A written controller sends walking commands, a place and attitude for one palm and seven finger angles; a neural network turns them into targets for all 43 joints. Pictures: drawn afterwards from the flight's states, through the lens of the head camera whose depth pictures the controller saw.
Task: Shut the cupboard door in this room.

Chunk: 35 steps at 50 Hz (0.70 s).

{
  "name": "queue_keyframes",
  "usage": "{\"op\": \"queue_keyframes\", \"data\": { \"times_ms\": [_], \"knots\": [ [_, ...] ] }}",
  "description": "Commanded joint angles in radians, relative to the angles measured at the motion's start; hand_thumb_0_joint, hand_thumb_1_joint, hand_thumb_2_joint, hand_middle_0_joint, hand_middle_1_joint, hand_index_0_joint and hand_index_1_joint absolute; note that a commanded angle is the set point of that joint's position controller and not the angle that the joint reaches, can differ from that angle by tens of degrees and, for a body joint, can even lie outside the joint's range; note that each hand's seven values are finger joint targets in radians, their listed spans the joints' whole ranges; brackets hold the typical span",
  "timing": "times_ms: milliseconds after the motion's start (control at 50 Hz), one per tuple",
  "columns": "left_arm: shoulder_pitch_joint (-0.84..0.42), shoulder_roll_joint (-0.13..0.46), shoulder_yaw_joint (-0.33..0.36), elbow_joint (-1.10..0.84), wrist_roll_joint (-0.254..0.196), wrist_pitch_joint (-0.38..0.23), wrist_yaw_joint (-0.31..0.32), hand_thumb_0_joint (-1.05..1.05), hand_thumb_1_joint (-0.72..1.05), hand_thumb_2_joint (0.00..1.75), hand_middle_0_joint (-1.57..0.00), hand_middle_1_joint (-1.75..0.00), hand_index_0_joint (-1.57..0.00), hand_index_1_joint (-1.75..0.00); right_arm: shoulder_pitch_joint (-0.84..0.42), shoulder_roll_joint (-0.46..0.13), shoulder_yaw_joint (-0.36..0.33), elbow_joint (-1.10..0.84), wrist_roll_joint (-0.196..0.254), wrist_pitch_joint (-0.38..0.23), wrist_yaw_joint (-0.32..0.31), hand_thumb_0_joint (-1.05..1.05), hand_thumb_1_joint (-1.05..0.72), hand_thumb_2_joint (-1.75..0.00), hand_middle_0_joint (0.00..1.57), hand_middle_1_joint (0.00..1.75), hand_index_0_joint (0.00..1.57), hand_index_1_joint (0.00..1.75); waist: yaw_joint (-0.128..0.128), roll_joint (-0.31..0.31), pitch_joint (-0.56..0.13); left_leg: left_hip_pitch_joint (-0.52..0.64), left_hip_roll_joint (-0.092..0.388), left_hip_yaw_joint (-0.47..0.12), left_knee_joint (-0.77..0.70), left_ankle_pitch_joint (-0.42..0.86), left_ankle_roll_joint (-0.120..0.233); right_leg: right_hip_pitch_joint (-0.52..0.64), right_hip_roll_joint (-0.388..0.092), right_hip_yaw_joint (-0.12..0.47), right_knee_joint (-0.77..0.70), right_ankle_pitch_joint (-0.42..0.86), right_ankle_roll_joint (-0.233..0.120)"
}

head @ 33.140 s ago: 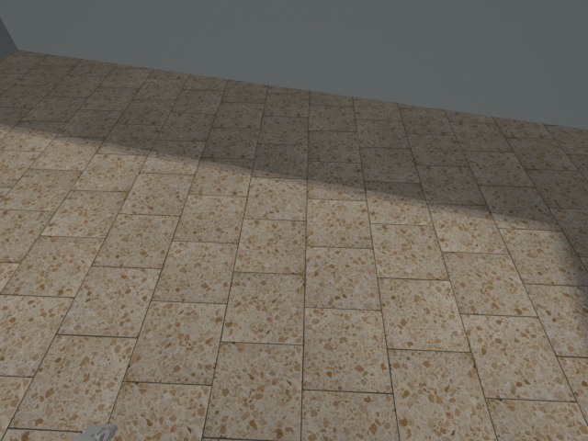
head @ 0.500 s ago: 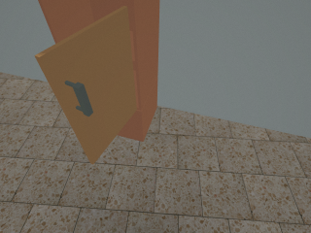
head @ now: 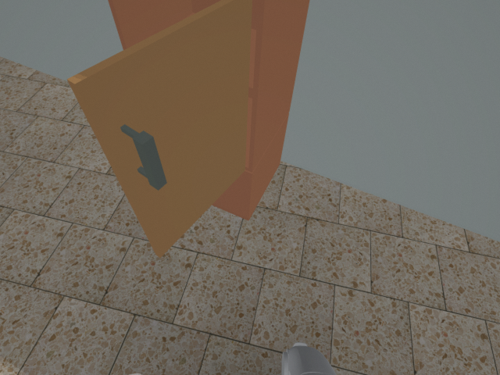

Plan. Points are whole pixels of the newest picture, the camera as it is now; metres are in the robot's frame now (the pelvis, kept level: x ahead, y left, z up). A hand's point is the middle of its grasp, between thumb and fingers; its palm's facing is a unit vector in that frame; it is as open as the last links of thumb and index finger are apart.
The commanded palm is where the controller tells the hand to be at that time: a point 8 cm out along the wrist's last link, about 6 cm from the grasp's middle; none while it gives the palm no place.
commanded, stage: shuffle to correct the standing spot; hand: left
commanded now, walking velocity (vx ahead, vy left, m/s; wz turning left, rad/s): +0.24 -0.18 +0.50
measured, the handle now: (143, 157) +0.48 +0.21 +0.04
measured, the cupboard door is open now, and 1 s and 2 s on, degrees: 79 79 79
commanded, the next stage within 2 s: come to a stop and stand still in 1.68 s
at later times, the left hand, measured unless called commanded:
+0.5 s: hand out of the picture +0.10 +0.09 -0.18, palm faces +0.33 -0.91 -0.23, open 7.2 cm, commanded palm none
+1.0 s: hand (238, 328) +0.23 +0.02 -0.17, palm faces +0.51 -0.82 -0.26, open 7.3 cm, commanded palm none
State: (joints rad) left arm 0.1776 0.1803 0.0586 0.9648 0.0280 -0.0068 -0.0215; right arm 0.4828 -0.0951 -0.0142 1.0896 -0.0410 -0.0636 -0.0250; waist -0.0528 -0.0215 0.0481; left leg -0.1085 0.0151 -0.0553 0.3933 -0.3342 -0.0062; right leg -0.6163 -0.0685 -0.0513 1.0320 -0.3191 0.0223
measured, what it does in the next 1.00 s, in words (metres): walks ahead, turning left: right foot, then left foot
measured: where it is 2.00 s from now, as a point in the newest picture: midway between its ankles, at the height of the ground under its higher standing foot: (330, 307)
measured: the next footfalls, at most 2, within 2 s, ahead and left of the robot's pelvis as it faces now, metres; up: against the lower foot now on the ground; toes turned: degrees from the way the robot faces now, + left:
right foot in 0.14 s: +0.18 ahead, -0.14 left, +0.00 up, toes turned -1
left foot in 0.58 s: +0.24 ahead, +0.03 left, +0.00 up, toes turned +30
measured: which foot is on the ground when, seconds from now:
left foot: down 0.00-0.14, up 0.16-0.56, down 0.58-0.94, up 0.96-1.00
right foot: up 0.00-0.12, down 0.14-0.58, up 0.60-0.92, down 0.94-1.00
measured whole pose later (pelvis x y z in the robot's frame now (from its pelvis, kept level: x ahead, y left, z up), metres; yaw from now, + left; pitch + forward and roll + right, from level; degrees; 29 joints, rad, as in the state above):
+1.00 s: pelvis +0.29 -0.18 -0.02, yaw +32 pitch +1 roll +0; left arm 0.27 0.19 0.05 0.92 0.04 0.00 0.00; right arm 0.26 -0.24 -0.10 0.98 -0.04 0.06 -0.01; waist -0.02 0.04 0.06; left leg -0.45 0.07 -0.06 0.90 -0.51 -0.02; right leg -0.33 -0.08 -0.14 0.63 -0.31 0.02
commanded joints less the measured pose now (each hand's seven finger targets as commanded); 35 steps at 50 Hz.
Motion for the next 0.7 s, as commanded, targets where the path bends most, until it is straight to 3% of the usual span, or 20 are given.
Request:
{"op": "queue_keyframes", "data": {
  "times_ms": [0,40,80,100,120,140,160,200,220,260,360,440,500,520,540,560,580,600,640,680],
  "knots": [
    [-0.106,0.025,0.005,-0.116,-0.012,-0.034,-0.006,0.0,0.9,0.9,-0.2,-0.3,-0.2,-0.3,0.0,-0.235,-0.059,-0.066,0.002,-0.008,-0.01,0.0,-0.9,-0.9,0.2,0.3,0.2,0.3,0.005,0.206,0.014,-0.016,0.195,-0.156,-0.099,0.477,0.167,0.071,0.023,-0.032,-0.284,0.036,0.003],
    [-0.034,0.042,0.014,-0.097,-0.012,-0.036,-0.001,0.0,0.9,0.9,-0.2,-0.3,-0.2,-0.3,-0.042,-0.254,-0.071,-0.079,0.001,0.004,-0.005,0.0,-0.9,-0.9,0.2,0.3,0.2,0.3,0.041,0.181,-0.011,-0.09,0.188,-0.161,-0.048,0.47,0.148,0.273,0.065,-0.057,-0.404,0.089,-0.006],
    [0.175,0.11,0.034,-0.034,-0.007,-0.052,0.009,0.0,0.9,0.9,-0.2,-0.3,-0.2,-0.3,-0.047,-0.243,-0.075,-0.083,0.011,0.011,0.004,0.0,-0.9,-0.9,0.2,0.3,0.2,0.3,0.129,0.059,-0.108,-0.197,0.117,-0.12,0.191,0.406,0.099,0.615,0.051,-0.036,-0.532,0.166,-0.016],
    [0.3,0.199,0.057,-0.008,0.003,-0.058,0.023,0.0,0.9,0.9,-0.2,-0.3,-0.2,-0.3,-0.008,-0.18,-0.066,-0.095,0.023,0.009,0.012,0.0,-0.9,-0.9,0.2,0.3,0.2,0.3,0.174,-0.159,-0.212,-0.4,0.022,-0.043,0.466,0.09,0.061,0.868,-0.179,0.191,-0.576,0.108,-0.08],
    [0.35,0.27,0.061,-0.013,0.001,-0.054,0.03,0.0,0.9,0.9,-0.2,-0.3,-0.2,-0.3,-0.016,-0.139,-0.053,-0.14,0.034,0.012,0.007,0.0,-0.9,-0.9,0.2,0.3,0.2,0.3,0.168,-0.322,-0.29,-0.531,-0.07,0.022,0.782,-0.347,0.044,0.905,-0.416,0.499,-0.673,0.171,-0.171],
    [0.317,0.246,0.055,-0.025,-0.002,-0.056,0.039,0.0,0.9,0.9,-0.2,-0.3,-0.2,-0.3,-0.08,-0.161,-0.056,-0.163,0.034,0.018,0.014,0.0,-0.9,-0.9,0.2,0.3,0.2,0.3,0.178,-0.3,-0.264,-0.532,-0.017,-0.01,0.935,-0.296,0.059,0.772,-0.424,0.544,-0.74,0.082,-0.217],
    [0.216,0.203,0.045,-0.044,0.007,-0.049,0.041,0.0,0.9,0.9,-0.2,-0.3,-0.2,-0.3,-0.127,-0.15,-0.068,-0.172,0.025,0.02,0.02,0.0,-0.9,-0.9,0.2,0.3,0.2,0.3,0.137,-0.263,-0.148,-0.595,0.017,0.015,1.032,-0.231,0.058,0.655,-0.393,0.49,-0.765,-0.064,-0.239],
    [0.095,0.097,0.012,-0.064,0.01,-0.055,0.047,0.0,0.9,0.9,-0.2,-0.3,-0.2,-0.3,-0.183,-0.141,-0.069,-0.165,0.011,0.043,0.035,0.0,-0.9,-0.9,0.2,0.3,0.2,0.3,0.064,-0.096,-0.027,-0.53,0.074,0.031,1.001,-0.096,0.046,0.396,-0.288,0.212,-0.784,-0.059,-0.177],
    [0.067,0.076,0.003,-0.068,0.011,-0.061,0.047,0.0,0.9,0.9,-0.2,-0.3,-0.2,-0.3,-0.154,-0.126,-0.066,-0.157,0.01,0.057,0.039,0.0,-0.9,-0.9,0.2,0.3,0.2,0.3,0.029,-0.116,-0.02,-0.49,0.077,0.047,0.96,-0.052,0.04,0.332,-0.257,0.109,-0.794,-0.002,-0.153],
    [0.066,0.06,-0.002,-0.06,0.013,-0.07,0.051,0.0,0.9,0.9,-0.2,-0.3,-0.2,-0.3,-0.142,-0.114,-0.064,-0.151,0.01,0.071,0.045,0.0,-0.9,-0.9,0.2,0.3,0.2,0.3,0.004,-0.13,-0.015,-0.445,0.08,0.077,0.883,0.004,0.033,0.288,-0.23,0.009,-0.811,0.094,-0.147],
    [0.157,0.077,-0.006,-0.03,0.014,-0.066,0.052,0.0,0.9,0.9,-0.2,-0.3,-0.2,-0.3,-0.295,-0.116,-0.053,-0.211,0.009,0.072,0.052,0.0,-0.9,-0.9,0.2,0.3,0.2,0.3,0.041,-0.038,0.022,-0.467,0.083,0.137,0.617,0.02,0.027,0.383,-0.24,-0.041,-0.831,0.191,-0.181],
    [0.23,0.111,-0.008,-0.002,0.015,-0.048,0.043,0.0,0.9,0.9,-0.2,-0.3,-0.2,-0.3,-0.375,-0.12,-0.04,-0.241,0.008,0.062,0.05,0.0,-0.9,-0.9,0.2,0.3,0.2,0.3,0.077,-0.036,-0.009,-0.394,0.06,0.2,0.404,-0.026,0.044,0.504,-0.243,-0.076,-0.754,0.398,-0.185],
    [0.233,0.139,-0.01,0.006,0.005,-0.034,0.032,0.0,0.9,0.9,-0.2,-0.3,-0.2,-0.3,-0.302,-0.151,-0.041,-0.221,0.007,0.054,0.035,0.0,-0.9,-0.9,0.2,0.3,0.2,0.3,0.03,-0.034,-0.075,-0.181,0.012,0.259,0.238,0.028,0.068,0.505,-0.199,-0.172,-0.559,0.664,-0.144],
    [0.221,0.148,-0.01,0.001,-0.001,-0.031,0.026,0.0,0.9,0.9,-0.2,-0.3,-0.2,-0.3,-0.215,-0.18,-0.05,-0.197,0.004,0.051,0.026,0.0,-0.9,-0.9,0.2,0.3,0.2,0.3,-0.017,-0.028,-0.124,-0.002,0.029,0.246,0.146,0.105,0.089,0.425,-0.181,-0.202,-0.387,0.682,-0.107],
    [0.221,0.115,-0.015,-0.017,-0.004,-0.029,0.016,0.0,0.9,0.9,-0.2,-0.3,-0.2,-0.3,-0.094,-0.273,-0.076,-0.171,-0.003,0.049,0.014,0.0,-0.9,-0.9,0.2,0.3,0.2,0.3,-0.074,0.113,-0.186,0.238,0.208,0.005,0.068,0.23,0.162,0.206,-0.129,-0.234,-0.125,0.448,-0.039],
    [0.201,0.096,-0.025,-0.067,-0.005,-0.029,0.005,0.0,0.9,0.9,-0.2,-0.3,-0.2,-0.3,-0.033,-0.39,-0.091,-0.158,0.003,0.046,0.0,0.0,-0.9,-0.9,0.2,0.3,0.2,0.3,-0.078,0.315,-0.19,0.381,0.538,-0.457,-0.027,0.544,0.334,-0.117,-0.02,-0.168,0.178,-0.219,0.022],
    [0.118,0.168,-0.008,-0.1,0.011,-0.014,0.012,0.0,0.9,0.9,-0.2,-0.3,-0.2,-0.3,-0.031,-0.415,-0.097,-0.149,0.019,0.048,-0.005,0.0,-0.9,-0.9,0.2,0.3,0.2,0.3,-0.09,0.11,-0.157,0.262,0.582,-0.483,-0.063,0.452,0.36,-0.14,-0.04,0.004,0.263,-0.24,0.018],
    [0.088,0.144,0.001,-0.096,0.011,-0.01,0.017,0.0,0.9,0.9,-0.2,-0.3,-0.2,-0.3,-0.108,-0.4,-0.093,-0.164,0.016,0.043,-0.01,0.0,-0.9,-0.9,0.2,0.3,0.2,0.3,-0.048,0.119,-0.098,0.129,0.524,-0.424,-0.097,0.338,0.307,-0.147,-0.06,0.044,0.29,-0.167,0.03],
    [0.159,0.135,0.011,-0.057,0.015,0.008,0.002,0.0,0.9,0.9,-0.2,-0.3,-0.2,-0.3,-0.294,-0.313,-0.072,-0.203,0.015,0.032,-0.006,0.0,-0.9,-0.9,0.2,0.3,0.2,0.3,0.055,0.135,0.019,-0.128,0.389,-0.218,-0.146,0.156,0.211,-0.04,-0.089,0.061,0.219,-0.05,0.048],
    [0.239,0.092,0.008,-0.022,0.012,0.028,-0.004,0.0,0.9,0.9,-0.2,-0.3,-0.2,-0.3,-0.345,-0.299,-0.069,-0.211,0.011,0.028,0.003,0.0,-0.9,-0.9,0.2,0.3,0.2,0.3,0.1,0.143,0.021,-0.29,0.274,-0.049,-0.159,0.08,0.145,0.109,-0.072,0.031,0.122,0.034,0.059]
  ]
}}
